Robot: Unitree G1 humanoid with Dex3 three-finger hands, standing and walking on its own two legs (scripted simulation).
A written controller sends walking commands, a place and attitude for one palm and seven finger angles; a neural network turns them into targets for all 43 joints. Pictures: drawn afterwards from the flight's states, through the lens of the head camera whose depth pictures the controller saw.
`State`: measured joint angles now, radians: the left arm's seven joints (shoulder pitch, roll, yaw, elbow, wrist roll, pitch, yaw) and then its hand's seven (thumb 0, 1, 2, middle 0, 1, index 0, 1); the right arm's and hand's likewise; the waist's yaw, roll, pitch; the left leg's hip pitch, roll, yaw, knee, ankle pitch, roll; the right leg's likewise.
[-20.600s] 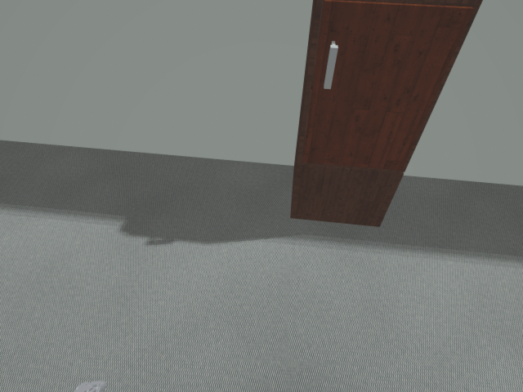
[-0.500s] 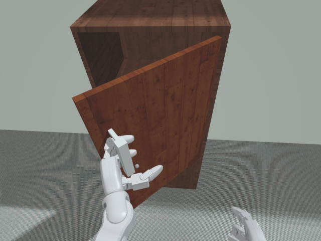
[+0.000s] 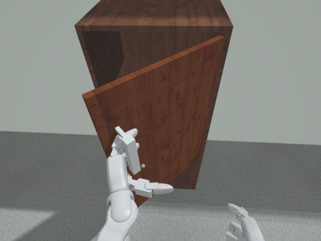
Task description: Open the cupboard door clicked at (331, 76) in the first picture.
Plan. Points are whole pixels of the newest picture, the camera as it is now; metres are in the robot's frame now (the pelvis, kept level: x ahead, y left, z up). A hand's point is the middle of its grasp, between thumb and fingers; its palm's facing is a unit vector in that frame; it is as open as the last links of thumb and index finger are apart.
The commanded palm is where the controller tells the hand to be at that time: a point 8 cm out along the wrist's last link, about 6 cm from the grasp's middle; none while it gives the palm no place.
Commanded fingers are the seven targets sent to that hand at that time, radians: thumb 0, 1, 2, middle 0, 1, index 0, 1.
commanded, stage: slide the hand sideways off the handle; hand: left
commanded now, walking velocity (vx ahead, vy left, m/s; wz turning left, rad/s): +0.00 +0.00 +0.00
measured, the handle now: (127, 150) +0.32 +0.10 +0.09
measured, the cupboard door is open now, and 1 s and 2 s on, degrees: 44 46 46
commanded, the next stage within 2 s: draw the hand back to the body in 1.18 s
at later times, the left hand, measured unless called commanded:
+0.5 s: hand (143, 185) +0.23 +0.05 +0.08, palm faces -0.13 -0.99 +0.00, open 16.1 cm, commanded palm +0.21 +0.13 +0.08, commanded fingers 0.00 -0.50 0.30 -0.15 -0.30 -0.15 -0.30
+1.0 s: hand (110, 203) +0.19 +0.12 +0.08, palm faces -0.05 -1.00 -0.02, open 15.9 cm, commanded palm +0.16 +0.18 +0.08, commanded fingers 0.00 -0.50 0.30 -0.15 -0.30 -0.15 -0.30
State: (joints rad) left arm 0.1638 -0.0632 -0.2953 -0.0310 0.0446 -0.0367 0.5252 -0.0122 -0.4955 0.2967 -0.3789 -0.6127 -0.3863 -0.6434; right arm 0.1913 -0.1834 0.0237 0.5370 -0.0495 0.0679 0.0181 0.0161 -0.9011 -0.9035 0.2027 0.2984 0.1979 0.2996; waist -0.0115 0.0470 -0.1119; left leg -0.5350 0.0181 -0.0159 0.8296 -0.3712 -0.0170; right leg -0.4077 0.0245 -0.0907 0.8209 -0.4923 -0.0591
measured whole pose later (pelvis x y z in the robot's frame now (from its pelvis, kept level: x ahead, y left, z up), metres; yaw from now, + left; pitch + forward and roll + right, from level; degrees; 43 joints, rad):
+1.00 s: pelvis +0.01 +0.00 -0.01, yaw -1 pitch +6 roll +0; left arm 0.60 0.16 -0.06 -0.29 -0.17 -0.27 -0.10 -0.01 -0.50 0.30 -0.22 -0.33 -0.23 -0.34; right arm 0.26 -0.22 0.02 0.43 0.01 -0.02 -0.02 0.02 -0.90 -0.90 0.20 0.30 0.20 0.30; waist 0.00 0.04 -0.11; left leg -0.58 0.03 0.00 0.87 -0.40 -0.02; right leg -0.47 0.03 -0.07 0.87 -0.52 -0.06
